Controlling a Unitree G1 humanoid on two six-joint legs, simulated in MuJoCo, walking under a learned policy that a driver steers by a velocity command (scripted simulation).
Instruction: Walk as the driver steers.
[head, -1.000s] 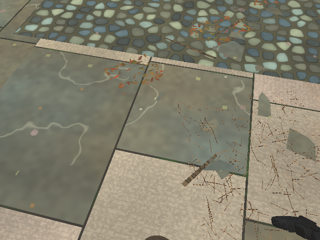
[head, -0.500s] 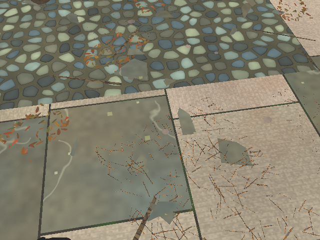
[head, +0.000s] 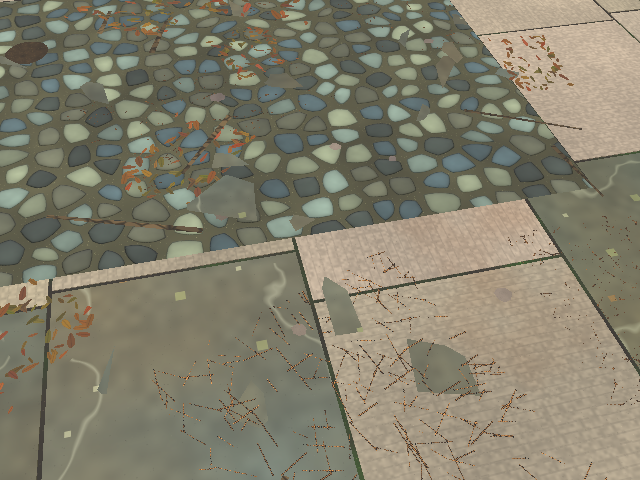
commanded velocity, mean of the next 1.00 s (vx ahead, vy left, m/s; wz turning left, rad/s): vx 0.01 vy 0.00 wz -0.02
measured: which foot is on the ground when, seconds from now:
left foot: down 0.00-1.00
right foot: down 0.00-1.00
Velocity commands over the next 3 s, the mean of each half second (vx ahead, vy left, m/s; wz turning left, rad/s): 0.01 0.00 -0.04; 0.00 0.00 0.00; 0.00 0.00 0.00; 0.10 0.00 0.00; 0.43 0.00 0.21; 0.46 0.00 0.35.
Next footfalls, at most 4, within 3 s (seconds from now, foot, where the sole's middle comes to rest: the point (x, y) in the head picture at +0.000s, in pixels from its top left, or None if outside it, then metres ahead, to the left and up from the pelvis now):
2.48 left None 0.47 0.14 -0.77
2.96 right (321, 355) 0.79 0.01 -0.77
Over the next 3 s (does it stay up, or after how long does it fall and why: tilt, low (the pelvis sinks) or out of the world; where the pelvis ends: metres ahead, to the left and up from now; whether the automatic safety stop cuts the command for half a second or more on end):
stays up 0.61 0.07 -0.01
